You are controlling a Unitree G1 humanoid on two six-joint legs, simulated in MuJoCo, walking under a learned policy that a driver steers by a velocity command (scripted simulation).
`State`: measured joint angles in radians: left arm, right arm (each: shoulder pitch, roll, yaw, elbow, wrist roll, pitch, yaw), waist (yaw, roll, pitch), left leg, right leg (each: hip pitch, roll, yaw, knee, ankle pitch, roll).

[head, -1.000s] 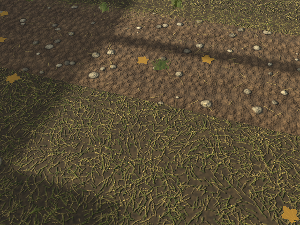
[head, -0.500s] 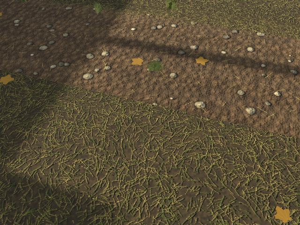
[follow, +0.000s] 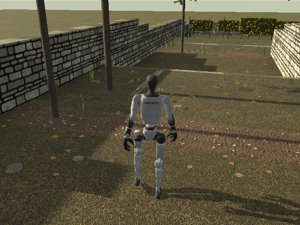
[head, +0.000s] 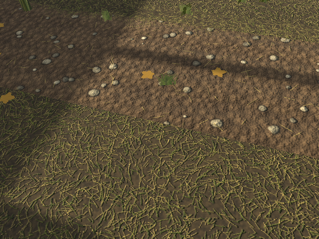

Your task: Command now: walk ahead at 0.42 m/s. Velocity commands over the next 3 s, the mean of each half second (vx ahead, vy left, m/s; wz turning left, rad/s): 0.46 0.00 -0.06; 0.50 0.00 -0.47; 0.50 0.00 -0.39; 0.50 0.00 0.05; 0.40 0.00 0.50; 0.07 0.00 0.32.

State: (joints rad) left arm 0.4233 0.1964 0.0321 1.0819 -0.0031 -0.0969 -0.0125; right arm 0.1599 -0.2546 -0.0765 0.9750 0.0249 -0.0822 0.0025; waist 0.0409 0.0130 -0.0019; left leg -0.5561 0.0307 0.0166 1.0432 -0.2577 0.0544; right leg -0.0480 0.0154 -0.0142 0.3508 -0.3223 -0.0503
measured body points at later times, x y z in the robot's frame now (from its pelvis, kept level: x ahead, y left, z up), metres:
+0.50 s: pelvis +0.27 +0.05 +0.00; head +0.28 +0.05 +0.45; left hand +0.38 +0.32 -0.13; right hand +0.30 -0.21 -0.14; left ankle +0.28 +0.13 -0.74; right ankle +0.32 -0.12 -0.66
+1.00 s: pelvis +0.55 -0.06 +0.00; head +0.58 -0.07 +0.44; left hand +0.72 +0.18 -0.12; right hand +0.59 -0.35 -0.12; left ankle +0.59 +0.11 -0.66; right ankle +0.56 -0.12 -0.74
